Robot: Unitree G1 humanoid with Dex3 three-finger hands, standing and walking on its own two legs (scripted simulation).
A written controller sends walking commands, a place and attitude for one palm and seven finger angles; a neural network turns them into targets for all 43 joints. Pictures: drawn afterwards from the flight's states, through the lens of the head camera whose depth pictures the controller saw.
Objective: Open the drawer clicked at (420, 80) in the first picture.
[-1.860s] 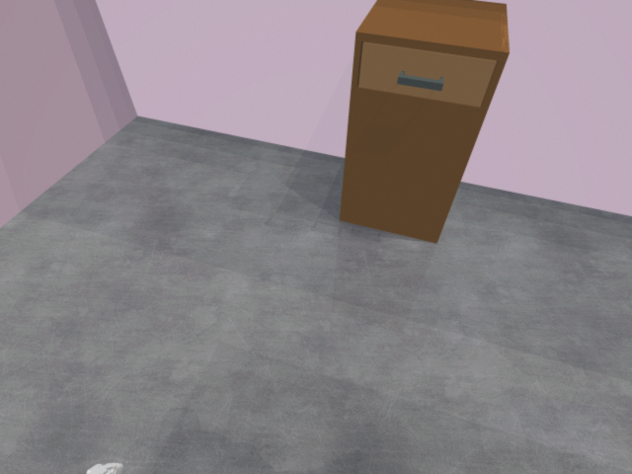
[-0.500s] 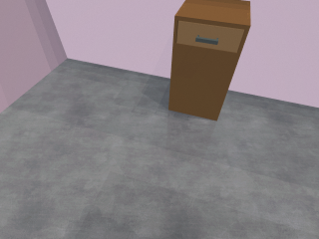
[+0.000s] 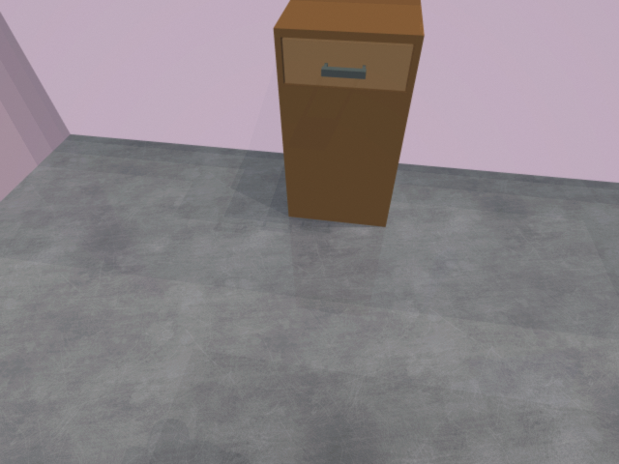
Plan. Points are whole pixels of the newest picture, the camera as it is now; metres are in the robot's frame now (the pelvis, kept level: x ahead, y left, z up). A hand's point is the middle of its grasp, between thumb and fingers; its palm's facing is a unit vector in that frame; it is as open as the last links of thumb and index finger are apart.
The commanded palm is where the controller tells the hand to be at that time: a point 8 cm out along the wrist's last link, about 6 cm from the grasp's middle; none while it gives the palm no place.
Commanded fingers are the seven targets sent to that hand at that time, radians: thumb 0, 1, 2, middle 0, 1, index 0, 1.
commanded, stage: walk to a spot facing it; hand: left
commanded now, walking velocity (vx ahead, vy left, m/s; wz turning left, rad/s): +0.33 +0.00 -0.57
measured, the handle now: (344, 69) +1.20 -0.01 -0.05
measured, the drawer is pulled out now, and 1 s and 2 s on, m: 0.00 0.00 0.00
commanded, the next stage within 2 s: none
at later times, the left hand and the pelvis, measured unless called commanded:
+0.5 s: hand out of the picture +0.15 +0.22 -0.18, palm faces -0.10 -0.98 -0.19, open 7.4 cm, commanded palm none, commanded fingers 0.00 0.90 0.90 -0.20 -0.30 -0.20 -0.30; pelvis +0.19 +0.03 -0.01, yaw -14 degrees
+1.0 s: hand (302, 245) +0.57 +0.07 -0.15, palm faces -0.56 -0.79 -0.24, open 7.4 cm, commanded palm none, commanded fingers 0.00 0.90 0.90 -0.20 -0.30 -0.20 -0.30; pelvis +0.33 +0.00 -0.01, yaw -32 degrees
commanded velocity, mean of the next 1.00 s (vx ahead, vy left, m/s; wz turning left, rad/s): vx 0.17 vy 0.00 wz -0.57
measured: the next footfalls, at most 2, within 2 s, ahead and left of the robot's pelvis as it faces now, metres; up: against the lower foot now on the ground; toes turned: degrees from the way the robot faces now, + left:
left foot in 0.48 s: +0.34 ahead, +0.12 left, +0.00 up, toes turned -7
right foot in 0.96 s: +0.36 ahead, -0.15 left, +0.00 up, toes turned -39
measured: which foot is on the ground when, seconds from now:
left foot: down 0.00-0.02, up 0.04-0.46, down 0.48-0.94, up 0.96-1.00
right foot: down 0.00-0.48, up 0.50-0.94, down 0.96-1.00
